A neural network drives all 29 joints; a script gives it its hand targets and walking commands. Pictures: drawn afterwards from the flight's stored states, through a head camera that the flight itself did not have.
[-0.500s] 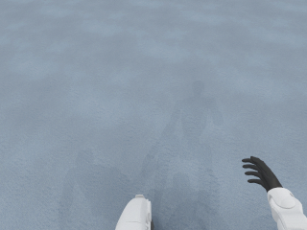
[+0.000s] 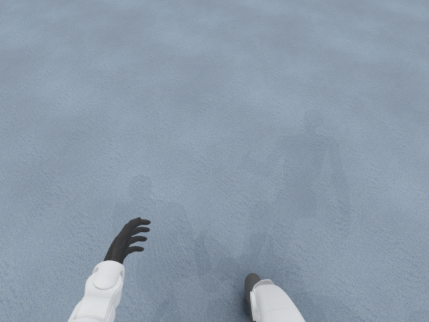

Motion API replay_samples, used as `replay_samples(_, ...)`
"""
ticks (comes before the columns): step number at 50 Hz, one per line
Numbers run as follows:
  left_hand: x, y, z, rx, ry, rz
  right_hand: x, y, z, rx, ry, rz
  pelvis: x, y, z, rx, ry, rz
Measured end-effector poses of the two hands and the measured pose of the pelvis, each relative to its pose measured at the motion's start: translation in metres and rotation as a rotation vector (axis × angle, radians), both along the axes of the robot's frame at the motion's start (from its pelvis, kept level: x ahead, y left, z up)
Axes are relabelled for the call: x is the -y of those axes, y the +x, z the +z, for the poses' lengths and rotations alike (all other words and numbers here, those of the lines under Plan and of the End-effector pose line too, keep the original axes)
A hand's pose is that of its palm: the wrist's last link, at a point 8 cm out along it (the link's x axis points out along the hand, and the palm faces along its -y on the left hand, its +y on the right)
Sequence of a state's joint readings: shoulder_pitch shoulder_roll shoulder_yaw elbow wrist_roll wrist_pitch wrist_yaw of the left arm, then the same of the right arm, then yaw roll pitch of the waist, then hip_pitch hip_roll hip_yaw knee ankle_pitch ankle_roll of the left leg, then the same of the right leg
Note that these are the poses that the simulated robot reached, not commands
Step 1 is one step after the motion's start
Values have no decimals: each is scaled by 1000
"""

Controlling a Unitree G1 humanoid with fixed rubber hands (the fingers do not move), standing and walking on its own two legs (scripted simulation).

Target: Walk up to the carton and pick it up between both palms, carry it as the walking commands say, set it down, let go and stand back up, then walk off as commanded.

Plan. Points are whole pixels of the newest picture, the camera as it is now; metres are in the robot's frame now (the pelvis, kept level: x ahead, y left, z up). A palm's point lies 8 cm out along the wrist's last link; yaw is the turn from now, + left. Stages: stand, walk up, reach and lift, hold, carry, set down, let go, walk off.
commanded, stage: stand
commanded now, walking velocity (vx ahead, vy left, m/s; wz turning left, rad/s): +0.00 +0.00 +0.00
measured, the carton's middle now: out of the picture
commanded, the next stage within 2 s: walk off in 1.10 s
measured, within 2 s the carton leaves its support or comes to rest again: neither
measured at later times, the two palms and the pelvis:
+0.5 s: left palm (86, 317) +0.19 +0.26 -0.13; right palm (283, 185) +0.40 -0.18 -0.08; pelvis +0.21 +0.01 +0.01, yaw +8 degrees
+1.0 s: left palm (98, 293) +0.22 +0.24 -0.12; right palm (316, 232) +0.29 -0.24 -0.12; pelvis +0.24 +0.00 +0.02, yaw +8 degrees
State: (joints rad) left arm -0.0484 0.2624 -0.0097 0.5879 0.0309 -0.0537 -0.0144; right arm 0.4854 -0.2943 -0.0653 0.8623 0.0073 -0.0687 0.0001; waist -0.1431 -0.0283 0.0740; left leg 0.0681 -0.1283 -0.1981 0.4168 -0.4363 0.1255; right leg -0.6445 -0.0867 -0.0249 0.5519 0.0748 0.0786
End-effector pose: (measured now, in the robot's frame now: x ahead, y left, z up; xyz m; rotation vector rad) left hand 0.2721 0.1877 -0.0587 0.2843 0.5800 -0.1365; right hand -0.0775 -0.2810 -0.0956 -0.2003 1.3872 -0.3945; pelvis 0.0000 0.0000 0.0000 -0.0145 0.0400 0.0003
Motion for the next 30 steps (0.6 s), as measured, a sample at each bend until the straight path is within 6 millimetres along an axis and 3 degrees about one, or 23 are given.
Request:
replay_samples(2, 6, 24, -12, -7, 3, 41, 18, 48, -9, -5, -2, 33, 15, 42, -9, 12, 14, 31)
replay_samples(5, -6, 14, -34, -134, 20, 133, 35, 142, -17, 60, -10, 108, 26, 80, -8, 10, -6, 66)
replay_samples(8, -27, -30, -44, -296, 39, 282, 34, 248, -12, 157, 10, 263, 32, 108, 2, 17, -4, 93)
replay_samples(11, -42, -85, -47, -463, 59, 410, 17, 346, 0, 270, 42, 400, 33, 132, 11, 19, 1, 108)
replay_samples(13, -48, -115, -46, -560, 68, 469, -2, 397, 8, 343, 71, 463, 31, 146, 15, 19, 4, 115)
replay_samples(15, -53, -134, -45, -626, 65, 514, -24, 434, 14, 397, 101, 507, 27, 159, 17, 23, 2, 122)
replay_samples(18, -61, -140, -51, -669, 38, 559, -56, 468, 18, 439, 134, 547, 16, 179, 15, 35, -7, 128)
replay_samples(21, -72, -124, -66, -664, 4, 569, -81, 485, 16, 460, 134, 568, 1, 198, 6, 47, -24, 133)
replay_samples(25, -73, -87, -72, -643, -31, 548, -97, 479, 16, 425, 129, 530, -8, 211, 10, 51, -11, 132)
replay_samples(30, -73, -47, -66, -600, -27, 512, -95, 459, 8, 363, 134, 455, -11, 220, 16, 50, 3, 128)
